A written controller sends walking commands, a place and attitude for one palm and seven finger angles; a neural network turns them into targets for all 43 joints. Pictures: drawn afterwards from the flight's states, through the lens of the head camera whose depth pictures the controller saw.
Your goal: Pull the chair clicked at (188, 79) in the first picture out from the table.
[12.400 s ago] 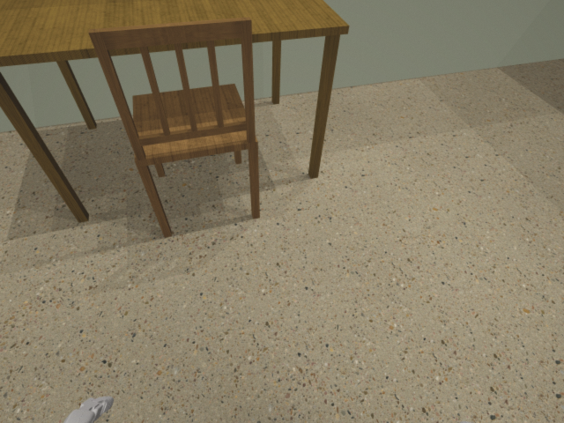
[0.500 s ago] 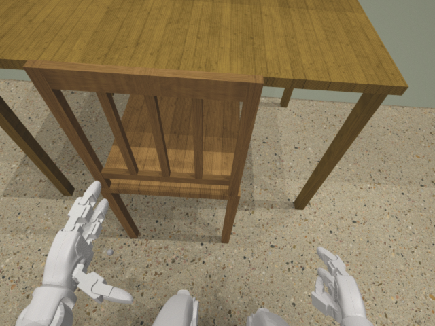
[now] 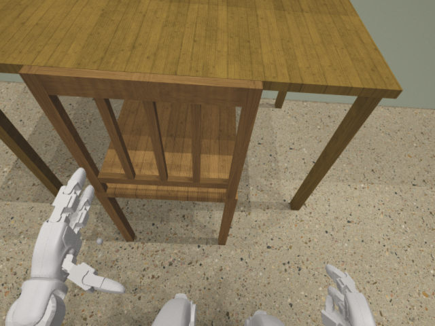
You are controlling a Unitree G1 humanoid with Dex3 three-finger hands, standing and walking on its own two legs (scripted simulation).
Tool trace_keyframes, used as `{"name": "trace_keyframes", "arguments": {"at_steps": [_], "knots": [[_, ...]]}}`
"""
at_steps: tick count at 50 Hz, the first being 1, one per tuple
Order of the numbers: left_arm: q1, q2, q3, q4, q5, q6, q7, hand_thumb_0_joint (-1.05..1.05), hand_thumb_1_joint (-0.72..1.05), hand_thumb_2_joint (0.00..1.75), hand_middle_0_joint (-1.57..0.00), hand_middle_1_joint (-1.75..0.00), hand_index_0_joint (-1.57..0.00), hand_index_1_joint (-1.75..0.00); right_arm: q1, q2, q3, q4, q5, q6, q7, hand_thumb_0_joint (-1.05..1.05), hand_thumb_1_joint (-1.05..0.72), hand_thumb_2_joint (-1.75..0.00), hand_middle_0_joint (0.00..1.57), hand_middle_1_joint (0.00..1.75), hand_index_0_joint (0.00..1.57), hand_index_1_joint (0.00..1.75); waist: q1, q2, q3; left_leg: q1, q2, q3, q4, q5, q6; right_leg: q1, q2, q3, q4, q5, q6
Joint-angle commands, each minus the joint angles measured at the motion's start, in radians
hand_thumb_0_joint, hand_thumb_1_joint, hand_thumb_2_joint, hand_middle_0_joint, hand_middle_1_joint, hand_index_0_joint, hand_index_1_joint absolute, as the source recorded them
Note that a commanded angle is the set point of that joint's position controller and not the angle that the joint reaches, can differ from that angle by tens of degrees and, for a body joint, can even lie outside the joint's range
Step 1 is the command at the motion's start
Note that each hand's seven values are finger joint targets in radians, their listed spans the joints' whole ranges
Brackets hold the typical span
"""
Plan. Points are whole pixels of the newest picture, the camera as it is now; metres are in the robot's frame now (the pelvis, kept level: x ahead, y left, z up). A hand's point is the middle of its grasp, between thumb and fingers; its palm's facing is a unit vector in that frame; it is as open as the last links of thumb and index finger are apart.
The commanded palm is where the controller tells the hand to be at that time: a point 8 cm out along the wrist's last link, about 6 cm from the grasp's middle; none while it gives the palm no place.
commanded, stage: raise the hand toward the chair's back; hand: left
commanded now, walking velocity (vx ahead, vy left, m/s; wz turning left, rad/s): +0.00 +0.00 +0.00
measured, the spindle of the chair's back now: (157, 145) +0.49 +0.17 -0.02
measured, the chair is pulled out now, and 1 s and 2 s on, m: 0.00 0.00 0.00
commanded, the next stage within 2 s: aim the fingers beside a spindle in 0.18 s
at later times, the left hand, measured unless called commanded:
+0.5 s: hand (125, 237) +0.26 +0.17 +0.03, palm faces +0.00 -1.00 -0.05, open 16.9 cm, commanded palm +0.24 +0.24 +0.03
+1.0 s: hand (135, 220) +0.29 +0.17 +0.01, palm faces +0.02 -1.00 -0.04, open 16.9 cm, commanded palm +0.28 +0.22 +0.01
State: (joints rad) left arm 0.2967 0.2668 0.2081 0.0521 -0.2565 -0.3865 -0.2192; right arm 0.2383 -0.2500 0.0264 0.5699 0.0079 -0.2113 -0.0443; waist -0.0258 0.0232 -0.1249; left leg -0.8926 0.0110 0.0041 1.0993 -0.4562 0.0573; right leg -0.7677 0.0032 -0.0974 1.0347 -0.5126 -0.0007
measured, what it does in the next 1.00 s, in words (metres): stands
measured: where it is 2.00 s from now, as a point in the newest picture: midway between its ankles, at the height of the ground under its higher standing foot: outside the picture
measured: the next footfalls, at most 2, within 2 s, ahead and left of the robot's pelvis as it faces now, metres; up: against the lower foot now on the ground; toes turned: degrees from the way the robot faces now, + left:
none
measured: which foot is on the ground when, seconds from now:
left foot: down 0.00-1.00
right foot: down 0.00-1.00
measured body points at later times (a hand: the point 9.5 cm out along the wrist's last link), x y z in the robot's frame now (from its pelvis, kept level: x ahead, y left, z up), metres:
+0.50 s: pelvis +0.00 -0.02 -0.01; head +0.07 -0.02 +0.44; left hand +0.25 +0.23 +0.04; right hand +0.18 -0.26 -0.09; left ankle +0.04 +0.08 -0.66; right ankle +0.00 -0.13 -0.66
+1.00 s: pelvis +0.00 -0.03 -0.02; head +0.08 -0.03 +0.42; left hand +0.29 +0.22 +0.02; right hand +0.15 -0.29 -0.11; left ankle +0.04 +0.08 -0.66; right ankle +0.00 -0.13 -0.66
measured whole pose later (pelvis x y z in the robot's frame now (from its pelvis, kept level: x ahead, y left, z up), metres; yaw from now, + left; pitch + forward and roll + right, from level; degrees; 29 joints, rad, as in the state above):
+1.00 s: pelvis +0.00 -0.03 -0.02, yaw -1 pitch +18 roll -2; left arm 0.06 0.25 0.24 0.31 -0.26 -0.43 -0.26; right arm 0.22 -0.26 0.01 0.61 0.01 -0.19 -0.04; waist -0.03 0.03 -0.14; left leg -1.00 0.03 0.00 1.17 -0.48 0.01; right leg -0.90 0.02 -0.10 1.15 -0.56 -0.05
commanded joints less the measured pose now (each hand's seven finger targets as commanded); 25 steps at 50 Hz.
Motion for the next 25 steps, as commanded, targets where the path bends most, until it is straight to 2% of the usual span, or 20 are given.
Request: {"name": "trace_keyframes", "arguments": {"at_steps": [1,2,3,5,6,9,10,13,15,16,19,21,22,23,24,25], "knots": [[-0.051,0.116,0.050,-0.155,-0.006,-0.044,-0.017,0.00,-0.50,0.30,-0.06,-0.08,-0.06,-0.08,-0.050,-0.148,-0.063,-0.154,0.009,-0.039,-0.004,0.00,-0.90,-0.90,0.20,0.30,0.20,0.30,0.005,0.087,-0.212,0.296,0.026,-0.118,-0.211,0.167,-0.055,-0.028,0.011,0.009,-0.122,0.119,-0.029],[-0.049,0.123,0.053,-0.164,-0.011,-0.037,-0.026,0.00,-0.50,0.30,-0.06,-0.08,-0.06,-0.08,-0.048,-0.149,-0.066,-0.157,0.012,-0.038,-0.006,0.00,-0.90,-0.90,0.20,0.30,0.20,0.30,0.006,0.066,-0.232,0.304,0.026,-0.113,-0.208,0.181,-0.052,-0.010,0.011,0.010,-0.127,0.131,-0.028],[-0.054,0.129,0.055,-0.188,-0.015,-0.033,-0.032,0.00,-0.50,0.30,-0.06,-0.08,-0.06,-0.08,-0.051,-0.149,-0.065,-0.162,0.013,-0.038,-0.008,0.00,-0.90,-0.90,0.20,0.30,0.20,0.30,0.011,0.089,-0.247,0.312,0.024,-0.106,-0.208,0.192,-0.051,0.004,0.010,0.014,-0.131,0.139,-0.029],[-0.049,0.143,0.070,-0.205,-0.024,-0.027,-0.034,0.00,-0.50,0.30,-0.06,-0.08,-0.06,-0.08,-0.050,-0.146,-0.065,-0.164,0.014,-0.038,-0.012,0.00,-0.90,-0.90,0.20,0.30,0.20,0.30,0.010,0.057,-0.261,0.317,0.023,-0.103,-0.203,0.214,-0.046,0.023,0.014,0.017,-0.139,0.157,-0.028],[-0.057,0.142,0.075,-0.232,-0.031,-0.033,-0.031,0.00,-0.50,0.30,-0.06,-0.08,-0.06,-0.08,-0.050,-0.142,-0.065,-0.163,0.013,-0.039,-0.013,0.00,-0.90,-0.90,0.20,0.30,0.20,0.30,0.012,0.069,-0.269,0.322,0.019,-0.095,-0.195,0.238,-0.044,0.034,0.012,0.019,-0.139,0.179,-0.027],[-0.074,0.132,0.073,-0.223,-0.024,-0.053,-0.008,0.00,-0.50,0.30,-0.06,-0.08,-0.06,-0.08,-0.050,-0.133,-0.061,-0.153,0.011,-0.040,-0.013,0.00,-0.90,-0.90,0.20,0.30,0.20,0.30,0.006,0.073,-0.231,0.309,0.021,-0.096,-0.188,0.234,-0.047,0.005,0.013,0.016,-0.130,0.172,-0.027],[-0.079,0.143,0.085,-0.209,-0.020,-0.059,0.000,0.00,-0.50,0.30,-0.06,-0.08,-0.06,-0.08,-0.051,-0.133,-0.062,-0.144,0.008,-0.040,-0.014,0.00,-0.90,-0.90,0.20,0.30,0.20,0.30,0.001,0.051,-0.220,0.295,0.021,-0.096,-0.183,0.224,-0.044,-0.002,0.015,0.016,-0.130,0.169,-0.027],[-0.087,0.114,0.061,-0.153,-0.014,-0.064,-0.007,0.00,-0.50,0.30,-0.06,-0.08,-0.06,-0.08,-0.052,-0.136,-0.059,-0.142,0.008,-0.039,-0.012,0.00,-0.90,-0.90,0.20,0.30,0.20,0.30,-0.007,0.048,-0.190,0.259,0.017,-0.089,-0.175,0.177,-0.042,-0.021,0.012,0.020,-0.129,0.143,-0.027],[-0.072,0.115,0.057,-0.123,-0.010,-0.055,-0.019,0.00,-0.50,0.30,-0.06,-0.08,-0.06,-0.08,-0.053,-0.137,-0.062,-0.143,0.010,-0.037,-0.011,0.00,-0.90,-0.90,0.20,0.30,0.20,0.30,-0.004,0.046,-0.195,0.252,0.014,-0.080,-0.167,0.186,-0.038,-0.009,0.012,0.027,-0.132,0.158,-0.027],[-0.101,0.101,0.035,-0.127,-0.011,-0.052,-0.030,0.00,-0.50,0.30,-0.06,-0.08,-0.06,-0.08,-0.048,-0.140,-0.059,-0.146,0.010,-0.037,-0.012,0.00,-0.90,-0.90,0.20,0.30,0.20,0.30,-0.014,0.034,-0.203,0.247,0.013,-0.080,-0.162,0.186,-0.037,-0.009,0.009,0.026,-0.128,0.165,-0.025],[-0.145,0.110,0.029,-0.144,-0.012,-0.051,-0.045,0.00,-0.50,0.30,-0.06,-0.08,-0.06,-0.08,-0.045,-0.141,-0.061,-0.147,0.012,-0.041,-0.015,0.00,-0.90,-0.90,0.20,0.30,0.20,0.30,-0.010,0.058,-0.245,0.259,0.011,-0.074,-0.147,0.202,-0.034,0.000,0.006,0.036,-0.123,0.183,-0.025],[-0.175,0.142,0.065,-0.139,-0.017,-0.055,-0.037,0.00,-0.50,0.30,-0.06,-0.08,-0.06,-0.08,-0.044,-0.141,-0.062,-0.140,0.008,-0.040,-0.019,0.00,-0.90,-0.90,0.20,0.30,0.20,0.30,-0.009,0.032,-0.256,0.241,0.009,-0.066,-0.136,0.202,-0.030,0.014,0.007,0.044,-0.127,0.193,-0.024],[-0.181,0.158,0.084,-0.140,-0.018,-0.063,-0.034,0.00,-0.50,0.30,-0.06,-0.08,-0.06,-0.08,-0.045,-0.140,-0.062,-0.138,0.008,-0.040,-0.019,0.00,-0.90,-0.90,0.20,0.30,0.20,0.30,-0.004,0.040,-0.269,0.238,0.007,-0.062,-0.130,0.213,-0.030,0.023,0.006,0.049,-0.124,0.206,-0.025],[-0.170,0.162,0.098,-0.132,-0.018,-0.069,-0.028,0.00,-0.50,0.30,-0.06,-0.08,-0.06,-0.08,-0.047,-0.136,-0.063,-0.137,0.008,-0.039,-0.019,0.00,-0.90,-0.90,0.20,0.30,0.20,0.30,0.002,0.043,-0.264,0.235,0.007,-0.058,-0.128,0.218,-0.031,0.022,0.006,0.049,-0.121,0.209,-0.026],[-0.194,0.148,0.085,-0.133,-0.021,-0.075,-0.025,0.00,-0.50,0.30,-0.06,-0.08,-0.06,-0.08,-0.049,-0.133,-0.060,-0.137,0.006,-0.040,-0.017,0.00,-0.90,-0.90,0.20,0.30,0.20,0.30,-0.003,0.038,-0.269,0.229,0.005,-0.056,-0.123,0.215,-0.029,0.022,0.005,0.051,-0.119,0.212,-0.023],[-0.194,0.178,0.123,-0.101,-0.020,-0.074,-0.017,0.00,-0.50,0.30,-0.06,-0.08,-0.06,-0.08,-0.048,-0.134,-0.062,-0.127,0.005,-0.035,-0.017,0.00,-0.90,-0.90,0.20,0.30,0.20,0.30,0.002,0.014,-0.261,0.204,0.006,-0.056,-0.119,0.211,-0.029,0.027,0.008,0.055,-0.119,0.208,-0.024]]}}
